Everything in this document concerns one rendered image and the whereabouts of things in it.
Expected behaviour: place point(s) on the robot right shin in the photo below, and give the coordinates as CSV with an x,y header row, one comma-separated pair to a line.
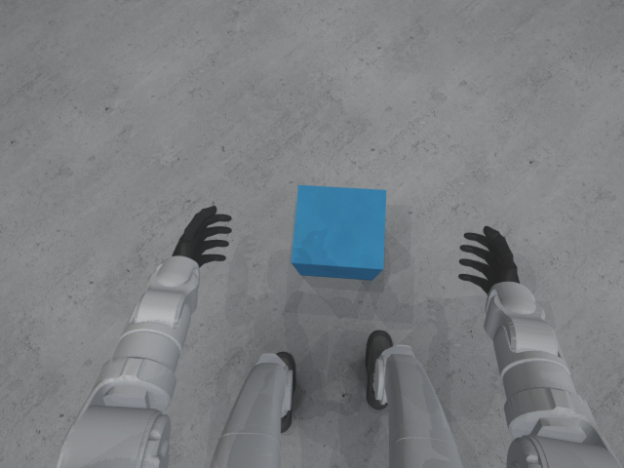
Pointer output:
x,y
396,349

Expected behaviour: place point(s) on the right robot upper arm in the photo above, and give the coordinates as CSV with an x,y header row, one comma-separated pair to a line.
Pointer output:
x,y
532,451

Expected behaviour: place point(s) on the robot left forearm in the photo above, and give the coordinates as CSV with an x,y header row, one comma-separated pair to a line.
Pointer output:
x,y
141,373

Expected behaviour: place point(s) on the robot right forearm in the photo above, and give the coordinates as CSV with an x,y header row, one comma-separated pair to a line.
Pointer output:
x,y
541,398

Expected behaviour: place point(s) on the right robot hand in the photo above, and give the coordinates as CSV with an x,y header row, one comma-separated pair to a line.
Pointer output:
x,y
499,257

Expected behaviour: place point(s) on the left robot upper arm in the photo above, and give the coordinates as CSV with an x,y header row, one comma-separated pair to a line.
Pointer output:
x,y
119,437

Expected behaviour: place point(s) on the carton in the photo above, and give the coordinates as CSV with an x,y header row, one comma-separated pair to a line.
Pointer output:
x,y
339,232

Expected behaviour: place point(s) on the left robot thigh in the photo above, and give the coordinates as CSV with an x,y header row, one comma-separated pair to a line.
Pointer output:
x,y
251,437

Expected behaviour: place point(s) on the left robot hand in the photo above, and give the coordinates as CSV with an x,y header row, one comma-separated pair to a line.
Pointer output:
x,y
191,244

